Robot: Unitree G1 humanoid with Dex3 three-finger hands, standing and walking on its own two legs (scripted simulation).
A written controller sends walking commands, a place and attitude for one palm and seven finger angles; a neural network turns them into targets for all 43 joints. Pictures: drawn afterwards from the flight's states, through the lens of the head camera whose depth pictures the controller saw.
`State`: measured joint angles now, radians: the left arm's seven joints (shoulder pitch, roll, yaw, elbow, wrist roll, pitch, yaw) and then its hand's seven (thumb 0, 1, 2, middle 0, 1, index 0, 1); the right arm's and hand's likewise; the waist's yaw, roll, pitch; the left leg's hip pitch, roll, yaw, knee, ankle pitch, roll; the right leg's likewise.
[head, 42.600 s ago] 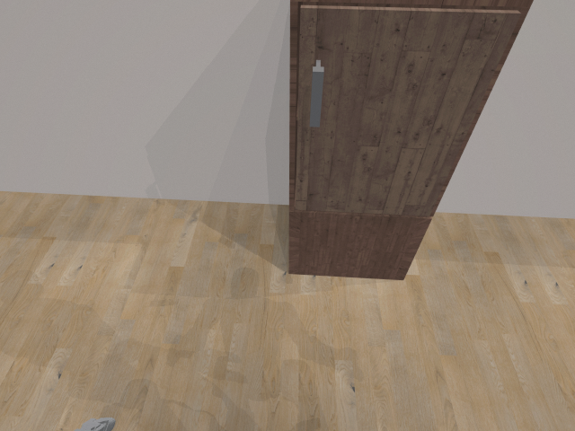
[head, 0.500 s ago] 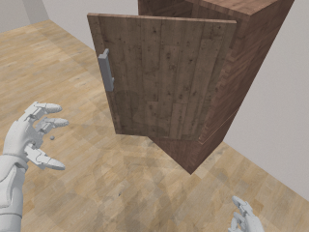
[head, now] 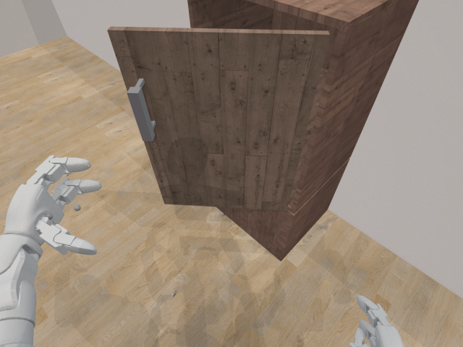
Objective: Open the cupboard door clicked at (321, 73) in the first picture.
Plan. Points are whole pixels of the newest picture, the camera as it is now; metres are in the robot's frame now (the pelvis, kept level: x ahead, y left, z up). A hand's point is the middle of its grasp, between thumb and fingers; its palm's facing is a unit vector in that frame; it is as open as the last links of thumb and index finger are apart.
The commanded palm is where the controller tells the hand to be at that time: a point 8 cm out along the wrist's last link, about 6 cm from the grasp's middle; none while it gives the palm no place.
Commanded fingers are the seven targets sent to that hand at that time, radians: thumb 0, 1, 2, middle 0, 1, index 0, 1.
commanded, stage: raise the hand with hooked fingers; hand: left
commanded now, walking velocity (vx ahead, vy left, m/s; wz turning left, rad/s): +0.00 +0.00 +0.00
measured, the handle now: (144, 110) +0.59 +0.26 +0.08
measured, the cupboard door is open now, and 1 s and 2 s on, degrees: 40 40 40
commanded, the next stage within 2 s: move the hooked fingers beside the handle in 0.04 s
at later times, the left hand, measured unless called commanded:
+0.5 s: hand (78, 184) +0.34 +0.29 +0.11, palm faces +0.05 -1.00 -0.01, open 14.0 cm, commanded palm +0.31 +0.34 +0.10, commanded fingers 0.00 -0.50 0.30 -0.30 -1.20 -0.30 -1.20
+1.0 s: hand (94, 151) +0.42 +0.30 +0.11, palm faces +0.01 -1.00 +0.00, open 14.0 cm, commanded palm +0.40 +0.35 +0.10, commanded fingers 0.00 -0.50 0.30 -0.30 -1.20 -0.30 -1.20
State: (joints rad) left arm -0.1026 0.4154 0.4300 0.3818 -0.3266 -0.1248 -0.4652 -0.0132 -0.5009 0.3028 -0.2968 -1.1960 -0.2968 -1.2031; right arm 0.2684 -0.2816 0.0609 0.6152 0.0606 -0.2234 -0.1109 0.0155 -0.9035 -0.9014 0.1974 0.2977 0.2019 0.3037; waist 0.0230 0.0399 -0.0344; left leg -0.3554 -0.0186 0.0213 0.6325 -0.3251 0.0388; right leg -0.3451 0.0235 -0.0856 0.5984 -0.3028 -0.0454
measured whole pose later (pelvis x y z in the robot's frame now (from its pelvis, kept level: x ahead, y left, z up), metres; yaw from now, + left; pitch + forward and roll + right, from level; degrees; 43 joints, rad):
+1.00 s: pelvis +0.00 +0.02 -0.01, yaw -1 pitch +11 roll -2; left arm -0.66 0.62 0.48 1.04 -0.22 -0.27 -0.52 -0.01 -0.50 0.30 -0.30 -1.20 -0.30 -1.20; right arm 0.38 -0.30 0.06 0.63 0.05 -0.10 -0.08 0.01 -0.90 -0.90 0.20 0.30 0.20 0.30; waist -0.07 0.01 -0.06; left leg -0.57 -0.02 0.04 0.74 -0.36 0.07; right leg -0.55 0.02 -0.07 0.68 -0.31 -0.02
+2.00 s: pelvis +0.03 +0.03 -0.03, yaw -4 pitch +23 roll -5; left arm -1.02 0.93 0.59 1.31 -0.08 -0.23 -0.55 -0.01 -0.50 0.30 -0.30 -1.20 -0.29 -1.20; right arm 0.47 -0.31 0.07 0.59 0.01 0.12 -0.06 0.00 -0.90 -0.90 0.20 0.30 0.20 0.30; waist -0.20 0.02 -0.07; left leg -0.82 0.03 0.03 0.86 -0.44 0.06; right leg -0.78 0.07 -0.08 0.71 -0.34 -0.02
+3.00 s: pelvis +0.01 +0.03 -0.03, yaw -4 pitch +22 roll -5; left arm -1.06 0.92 0.55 1.32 -0.09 -0.24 -0.53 -0.01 -0.50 0.30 -0.29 -1.20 -0.29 -1.20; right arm 0.49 -0.31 0.08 0.61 0.01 0.11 -0.06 0.01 -0.90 -0.90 0.20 0.30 0.20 0.30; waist -0.21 0.03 -0.07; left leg -0.86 0.03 0.02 0.90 -0.43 0.07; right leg -0.80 0.06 -0.08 0.74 -0.34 -0.01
